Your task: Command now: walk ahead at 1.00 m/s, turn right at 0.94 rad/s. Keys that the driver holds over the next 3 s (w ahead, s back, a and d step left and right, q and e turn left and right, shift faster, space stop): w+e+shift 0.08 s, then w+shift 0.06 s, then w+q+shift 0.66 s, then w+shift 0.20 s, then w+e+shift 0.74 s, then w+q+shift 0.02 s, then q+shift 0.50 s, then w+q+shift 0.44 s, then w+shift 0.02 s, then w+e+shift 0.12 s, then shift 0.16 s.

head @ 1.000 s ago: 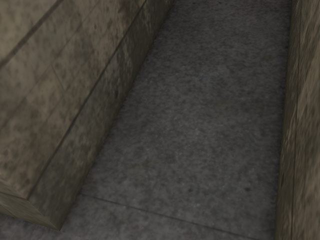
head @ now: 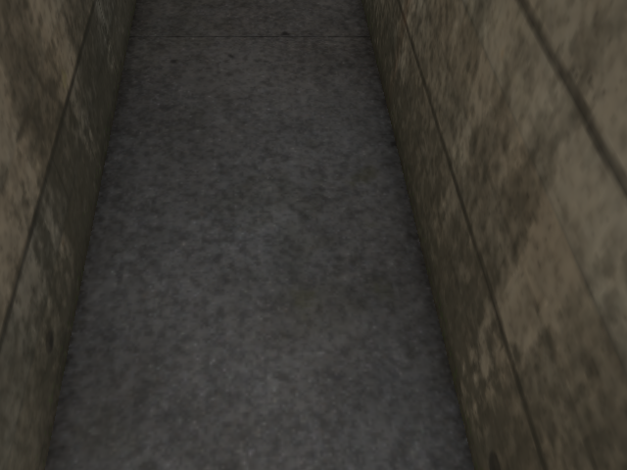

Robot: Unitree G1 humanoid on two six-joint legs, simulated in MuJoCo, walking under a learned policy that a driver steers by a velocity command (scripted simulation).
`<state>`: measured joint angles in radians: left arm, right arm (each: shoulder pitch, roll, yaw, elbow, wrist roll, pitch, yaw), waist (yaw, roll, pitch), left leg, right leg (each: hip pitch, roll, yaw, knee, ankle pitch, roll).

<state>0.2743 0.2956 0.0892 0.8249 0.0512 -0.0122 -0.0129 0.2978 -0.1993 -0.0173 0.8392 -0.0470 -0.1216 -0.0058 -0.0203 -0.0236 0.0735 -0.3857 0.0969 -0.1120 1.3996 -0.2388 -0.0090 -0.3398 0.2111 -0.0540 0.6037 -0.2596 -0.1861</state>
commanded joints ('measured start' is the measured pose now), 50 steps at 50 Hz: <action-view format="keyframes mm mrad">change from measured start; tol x32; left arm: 1 72 116 18 -56 -26 -56 32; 12 427 87 -3 75 -92 -142 70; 37 -497 13 -105 -222 4 -74 31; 42 126 258 -10 -46 33 -128 72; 50 12 93 -32 104 -45 -188 51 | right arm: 1 9 -140 -23 -70 -40 12 21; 10 -490 -58 56 -150 -7 45 81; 15 -430 -112 53 -137 13 58 120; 20 282 -354 -75 70 12 86 74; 50 -36 -66 -44 -110 -10 112 26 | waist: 1 -5 122 -15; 18 -153 -186 -227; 20 -140 234 -436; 24 -22 -152 -144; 36 -146 80 11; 43 153 -253 -591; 50 -44 -59 -12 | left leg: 1 -296 42 -37 -120 11 -32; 13 -275 -99 234 -965 575 112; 18 441 -211 195 -921 260 247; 20 1168 256 -587 -885 -145 615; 28 -43 13 -493 -1268 -122 403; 39 276 -107 -333 -935 980 121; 41 -16 -146 -243 -472 712 124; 42 -265 -198 -102 -148 -198 115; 50 -409 -38 -83 -205 -110 100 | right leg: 1 171 -329 580 -445 -119 -163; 15 410 -363 165 -371 1103 220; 18 295 -418 68 260 1326 187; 20 -585 -195 77 1211 -306 250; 39 140 -152 7 -121 194 184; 43 971 -789 916 -121 -95 -127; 50 240 -545 414 -323 88 -42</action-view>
